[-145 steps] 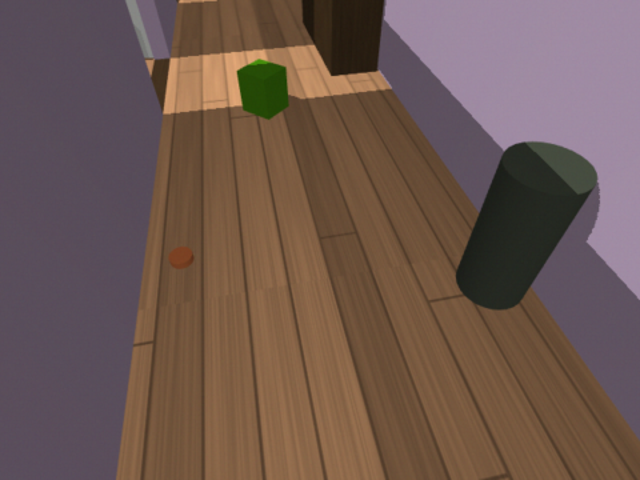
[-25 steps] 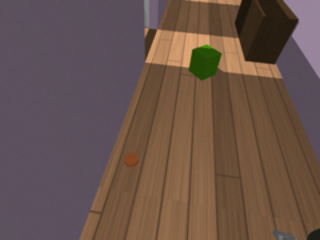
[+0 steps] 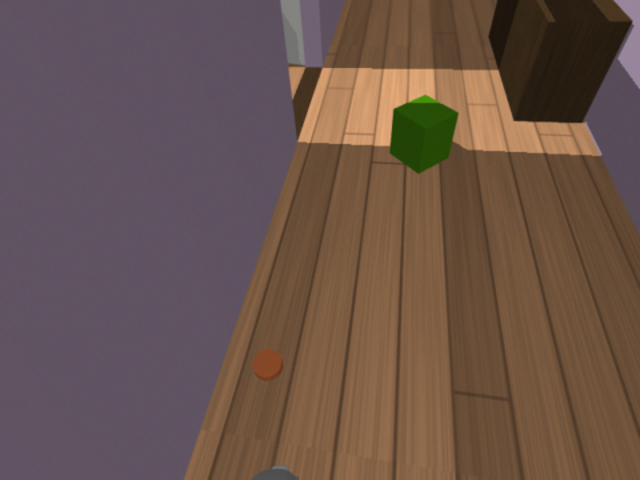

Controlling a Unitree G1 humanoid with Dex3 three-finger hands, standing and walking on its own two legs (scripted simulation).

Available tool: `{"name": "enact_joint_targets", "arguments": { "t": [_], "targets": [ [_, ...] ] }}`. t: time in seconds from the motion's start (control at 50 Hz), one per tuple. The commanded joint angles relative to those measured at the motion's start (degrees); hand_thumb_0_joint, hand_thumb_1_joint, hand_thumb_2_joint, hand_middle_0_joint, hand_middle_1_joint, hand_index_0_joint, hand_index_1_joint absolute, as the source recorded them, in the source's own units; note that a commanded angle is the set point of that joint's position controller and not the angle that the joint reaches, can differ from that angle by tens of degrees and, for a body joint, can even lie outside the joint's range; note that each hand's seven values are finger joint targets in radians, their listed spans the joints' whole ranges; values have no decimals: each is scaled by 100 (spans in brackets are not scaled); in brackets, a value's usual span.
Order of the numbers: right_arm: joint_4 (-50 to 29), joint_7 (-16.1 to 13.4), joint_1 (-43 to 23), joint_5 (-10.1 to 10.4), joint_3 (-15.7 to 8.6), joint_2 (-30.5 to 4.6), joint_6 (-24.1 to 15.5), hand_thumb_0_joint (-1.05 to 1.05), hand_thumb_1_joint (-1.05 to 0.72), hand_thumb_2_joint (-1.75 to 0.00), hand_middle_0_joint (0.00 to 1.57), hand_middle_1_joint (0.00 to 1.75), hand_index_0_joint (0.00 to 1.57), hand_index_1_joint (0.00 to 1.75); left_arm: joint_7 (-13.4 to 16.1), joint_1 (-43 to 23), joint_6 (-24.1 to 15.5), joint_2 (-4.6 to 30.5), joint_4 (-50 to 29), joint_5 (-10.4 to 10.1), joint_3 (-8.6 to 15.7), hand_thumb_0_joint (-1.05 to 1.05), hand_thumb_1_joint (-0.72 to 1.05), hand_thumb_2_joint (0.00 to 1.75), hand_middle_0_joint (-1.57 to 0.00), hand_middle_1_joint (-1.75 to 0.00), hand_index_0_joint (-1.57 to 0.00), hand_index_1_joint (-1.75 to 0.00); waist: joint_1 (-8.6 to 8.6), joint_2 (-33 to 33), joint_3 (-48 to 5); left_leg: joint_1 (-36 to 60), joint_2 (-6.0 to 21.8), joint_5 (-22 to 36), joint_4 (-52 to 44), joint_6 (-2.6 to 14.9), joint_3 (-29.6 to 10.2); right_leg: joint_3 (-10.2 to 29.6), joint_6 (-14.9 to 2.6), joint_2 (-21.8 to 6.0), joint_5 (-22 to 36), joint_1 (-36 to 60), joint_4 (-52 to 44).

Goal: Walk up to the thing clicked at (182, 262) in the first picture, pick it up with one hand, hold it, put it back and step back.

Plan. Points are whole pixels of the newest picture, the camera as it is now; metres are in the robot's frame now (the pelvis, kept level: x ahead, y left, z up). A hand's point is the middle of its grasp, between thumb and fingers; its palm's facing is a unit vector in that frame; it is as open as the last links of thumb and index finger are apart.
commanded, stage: walk up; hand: left
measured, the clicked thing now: (267, 364) +0.60 +0.26 -0.75
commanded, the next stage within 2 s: stand in 1.64 s
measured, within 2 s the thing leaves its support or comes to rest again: neither
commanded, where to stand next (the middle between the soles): +0.22 +0.02 m, yaw -1 degrees
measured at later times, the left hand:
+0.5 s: hand (140, 468) +0.18 +0.31 -0.16, palm faces -0.07 -0.92 -0.38, open 7.4 cm
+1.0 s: hand (175, 413) +0.25 +0.27 -0.14, palm faces -0.07 -0.95 -0.31, open 7.4 cm
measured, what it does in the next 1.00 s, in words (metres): walks ahead: left foot, then right foot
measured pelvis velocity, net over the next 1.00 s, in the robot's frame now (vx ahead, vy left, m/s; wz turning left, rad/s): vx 0.13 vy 0.03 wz -0.04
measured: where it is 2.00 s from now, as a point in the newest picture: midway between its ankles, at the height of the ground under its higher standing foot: outside the picture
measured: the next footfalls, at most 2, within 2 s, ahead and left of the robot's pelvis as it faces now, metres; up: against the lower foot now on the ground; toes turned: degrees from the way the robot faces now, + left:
left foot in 0.14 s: +0.19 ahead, +0.15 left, +0.00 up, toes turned +3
right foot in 0.50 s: +0.21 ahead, -0.11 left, +0.00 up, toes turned -5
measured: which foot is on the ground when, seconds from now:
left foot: up 0.00-0.12, down 0.14-1.00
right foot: down 0.00-0.18, up 0.20-0.48, down 0.50-1.00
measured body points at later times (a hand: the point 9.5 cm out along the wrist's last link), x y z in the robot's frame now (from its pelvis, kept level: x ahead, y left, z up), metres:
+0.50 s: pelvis +0.12 +0.03 -0.01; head +0.15 +0.04 +0.43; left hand +0.19 +0.35 -0.14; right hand +0.20 -0.28 -0.12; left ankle +0.15 +0.15 -0.73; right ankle +0.17 -0.10 -0.73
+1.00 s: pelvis +0.13 +0.03 +0.01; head +0.14 +0.03 +0.46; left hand +0.26 +0.32 -0.12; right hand +0.19 -0.28 -0.12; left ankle +0.15 +0.14 -0.73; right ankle +0.17 -0.11 -0.73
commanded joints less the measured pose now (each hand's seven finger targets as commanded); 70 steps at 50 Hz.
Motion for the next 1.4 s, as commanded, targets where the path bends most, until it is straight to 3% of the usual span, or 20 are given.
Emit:
{"name": "enact_joint_targets", "arguments": {
  "t": [0.0, 0.06, 0.12, 0.14, 0.16, 0.18, 0.24, 0.26, 0.32, 0.4, 0.46, 0.48, 0.5, 0.52, 0.54, 0.6, 0.64, 0.76, 1.1, 1.38],
  "targets": [
    [-580, -14, -275, -13, -346, -923, -165, 0, -90, -90, 20, 30, 20, 30, 141, 195, -166, 1761, -412, -49, 536, 0, 90, 90, -20, -30, -20, -30, 143, -1109, -51, -131, 123, 392, -866, -53, 5, 1399, -1172, -1352, -523, 238, -1465],
    [-561, 1, -296, 11, -369, -899, -239, 0, -90, -90, 20, 30, 20, 30, 130, -43, -141, 1791, -505, -56, 492, 0, 90, 90, -20, -30, -20, -30, -24, -984, -83, 762, 14, 582, -1427, 15, 176, 1170, -1067, -1391, -158, -239, -1160],
    [-203, -131, 631, 6, -492, -1141, -307, 0, -90, -90, 20, 30, 20, 30, 150, -44, -58, 1360, -519, -31, 273, 0, 90, 90, -20, -30, -20, -30, -541, -115, -503, 2714, -292, 401, -1889, 159, 175, 539, -629, -853, 465, -1182, 669],
    [-222, -230, 875, -36, -582, -1569, -322, 0, -90, -90, 20, 30, 20, 30, 175, 93, -21, 918, -536, -97, 129, 0, 90, 90, -20, -30, -20, -30, -636, 1229, -637, 2994, 912, -112, -2832, 529, -1602, 30, -221, -231, 150, -1801, 2348],
    [-364, -248, 904, 69, -636, -1942, -313, 0, -90, -90, 20, 30, 20, 30, 257, 282, 46, 1135, -442, -124, 227, 0, 90, 90, -20, -30, -20, -30, -577, 1373, -617, 3041, 2057, 118, -3410, 1261, -3540, 223, -85, 340, -1647, -2422, 3021],
    [-355, -256, 737, 140, -637, -1802, -280, 0, -90, -90, 20, 30, 20, 30, 331, 77, 105, 1479, -293, -72, 285, 0, 90, 90, -20, -30, -20, -30, -508, 476, -404, 2526, 2163, 695, -3228, 1604, -3454, 738, -120, 58, -1777, -2339, 3600],
    [-477, -369, 208, 141, -425, -1367, -299, 0, -90, -90, 20, 30, 20, 30, 322, 325, 142, 1270, -48, -168, 253, 0, 90, 90, -20, -30, -20, -30, -156, 465, -286, 2069, 1412, 2691, -2762, 1127, -1424, 1004, -157, -203, -1101, -1861, 3195],
    [-500, -381, 3, 142, -376, -1303, -304, 0, -90, -90, 20, 30, 20, 30, 306, 493, 177, 1241, 61, -166, 240, 0, 90, 90, -20, -30, -20, -30, -31, 595, -280, 1665, 1208, 2738, -2783, 1049, -977, 894, -104, -195, -822, -1526, 2989],
    [-587, -426, -337, 82, -278, -1175, -260, 0, -90, -90, 20, 30, 20, 30, 284, 351, 268, 1051, 168, -119, 220, 0, 90, 90, -20, -30, -20, -30, -37, 678, -304, 1350, 1085, 2728, -2706, 1087, -548, 595, 39, -167, -599, -1108, 2171],
    [-491, -446, -435, 116, -217, -1172, -165, 0, -90, -90, 20, 30, 20, 30, 329, -96, 276, 935, 223, -117, 232, 0, 90, 90, -20, -30, -20, -30, -112, 665, -579, 1269, 1161, 3603, -2046, 1074, -472, 330, 9, 3, -174, -470, 1236],
    [-478, -445, -747, 205, -151, -1084, -45, 0, -90, -90, 20, 30, 20, 30, 344, -163, 252, 1127, 354, -42, 275, 0, 90, 90, -20, -30, -20, -30, 52, 271, -725, 855, 859, 1908, -1498, 632, -370, 372, -165, 63, 696, 272, 89],
    [-450, -440, -647, 229, -70, -857, -20, 0, -90, -90, 20, 30, 20, 30, 351, -421, 218, 1390, 301, -2, 340, 0, 90, 90, -20, -30, -20, -30, -26, -300, -702, 419, 629, 1117, -1311, 346, -268, 1081, -325, -432, 1368, 484, -32],
    [-388, -443, -504, 245, -10, -667, 1, 0, -90, -90, 20, 30, 20, 30, 341, -714, 168, 1571, 210, 7, 345, 0, 90, 90, -20, -30, -20, -30, -212, -835, -613, 424, 211, 165, -1014, 104, -5, 2108, -649, -1163, 1243, 189, -447],
    [-201, -477, -605, 232, -48, -745, 60, 0, -90, -90, 20, 30, 20, 30, 331, -991, 188, 1645, 258, -75, 288, 0, 90, 90, -20, -30, -20, -30, -195, -1098, -540, 1063, -163, -628, -734, 68, 59, 2456, -1146, -1568, 1044, -630, -708],
    [-34, -482, -578, 212, -67, -803, 71, 0, -90, -90, 20, 30, 20, 30, 326, -1226, 194, 1551, 236, -63, 240, 0, 90, 90, -20, -30, -20, -30, -258, -1079, -465, 1429, -125, -658, -875, 64, 17, 2395, -1102, -1493, 1005, -935, -680],
    [307, -436, -590, 196, -55, -915, 10, 0, -90, -90, 20, 30, 20, 30, 326, -1459, 254, 1269, 411, -65, 114, 0, 90, 90, -20, -30, -20, -30, -322, -1074, -564, 1720, 253, 255, -1987, 163, -332, 1483, -354, -824, 636, -831, -447],
    [414, -395, -973, 184, -14, -971, -13, 0, -90, -90, 20, 30, 20, 30, 307, -1459, 284, 1157, 588, -80, 81, 0, 90, 90, -20, -30, -20, -30, -137, -839, -543, 1393, 418, 156, -2291, 233, -537, 1194, -168, -500, 155, -374, -471],
    [909, -385, -1215, 136, 119, -859, -61, 0, -90, -90, 20, 30, 20, 30, 299, -1728, 260, 1071, 953, -133, 24, 0, 90, 90, -20, -30, -20, -30, -107, -482, -774, 1811, 349, 973, -2774, 92, -313, 1227, -146, -621, 1072, 192, -767],
    [1432, -396, -1601, 72, 98, -799, -31, 0, -90, -90, 20, 30, 20, 30, 262, -2065, 325, 889, 1552, -80, -4, 0, 90, 90, -20, -30, -20, -30, -152, -291, -514, 2008, 419, 711, -3522, 4, -315, 1026, 28, -525, 789, 433, -1564],
    [1439, -411, -1622, 100, 64, -752, -5, 0, -90, -90, 20, 30, 20, 30, 292, -1898, 316, 856, 1650, -81, 11, 0, 90, 90, -20, -30, -20, -30, -153, -317, -696, 2405, 474, 1360, -3529, -21, -242, 961, 80, -555, 1410, 520, -1543]
  ]
}}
